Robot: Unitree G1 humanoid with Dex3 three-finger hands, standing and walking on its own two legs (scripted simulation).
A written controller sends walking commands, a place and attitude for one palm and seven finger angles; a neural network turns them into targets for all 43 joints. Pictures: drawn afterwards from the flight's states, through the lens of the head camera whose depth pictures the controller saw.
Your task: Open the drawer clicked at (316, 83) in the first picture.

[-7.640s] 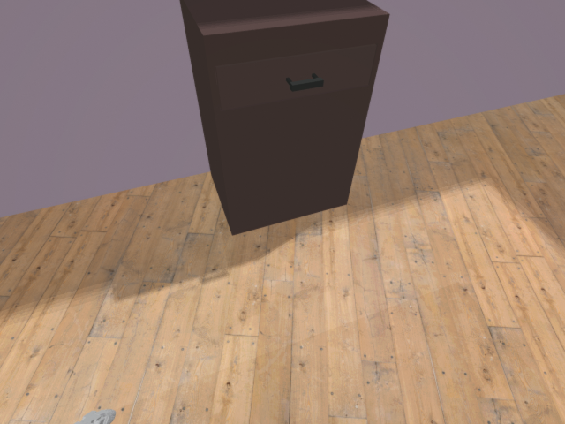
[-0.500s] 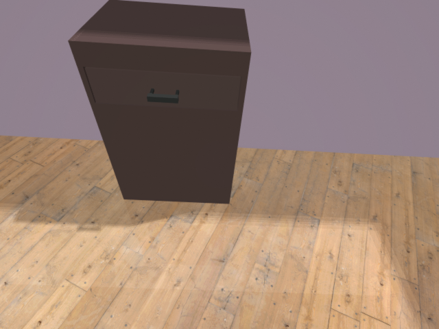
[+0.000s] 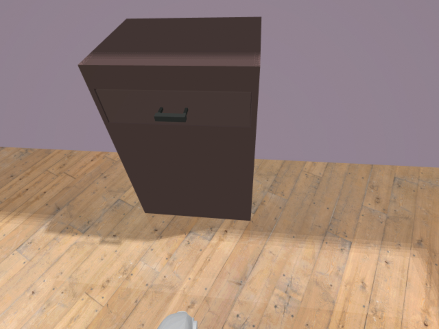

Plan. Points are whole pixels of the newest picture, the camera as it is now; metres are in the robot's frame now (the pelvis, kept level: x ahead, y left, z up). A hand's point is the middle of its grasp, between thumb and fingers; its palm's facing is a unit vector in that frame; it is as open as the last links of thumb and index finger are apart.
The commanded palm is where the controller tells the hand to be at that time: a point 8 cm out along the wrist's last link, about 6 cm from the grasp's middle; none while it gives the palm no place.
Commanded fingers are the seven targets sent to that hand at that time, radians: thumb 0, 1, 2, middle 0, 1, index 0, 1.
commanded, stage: take the last steps up to it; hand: left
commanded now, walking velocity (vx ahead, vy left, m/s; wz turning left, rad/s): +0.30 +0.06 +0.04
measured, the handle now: (171, 113) +0.81 +0.22 -0.07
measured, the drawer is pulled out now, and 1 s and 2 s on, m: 0.00 0.00 0.00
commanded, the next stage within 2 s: come to a stop and stand still in 0.54 s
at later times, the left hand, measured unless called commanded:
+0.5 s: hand (118, 310) +0.20 +0.26 -0.18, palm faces +0.08 -0.98 -0.20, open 7.4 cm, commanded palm none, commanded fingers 0.00 0.90 0.90 -0.20 -0.30 -0.20 -0.30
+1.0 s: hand (147, 247) +0.35 +0.22 -0.17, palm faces +0.04 -0.97 -0.24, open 7.3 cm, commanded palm none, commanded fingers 0.00 0.90 0.90 -0.20 -0.30 -0.20 -0.30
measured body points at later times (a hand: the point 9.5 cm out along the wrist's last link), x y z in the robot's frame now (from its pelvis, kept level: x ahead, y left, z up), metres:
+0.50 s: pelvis +0.19 +0.08 -0.01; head +0.19 +0.08 +0.44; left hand +0.20 +0.31 -0.16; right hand +0.27 -0.16 -0.15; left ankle +0.18 +0.16 -0.75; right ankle +0.21 -0.05 -0.67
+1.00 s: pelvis +0.25 +0.04 -0.01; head +0.28 +0.02 +0.43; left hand +0.35 +0.28 -0.15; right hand +0.26 -0.19 -0.18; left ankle +0.23 +0.19 -0.68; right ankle +0.33 -0.06 -0.75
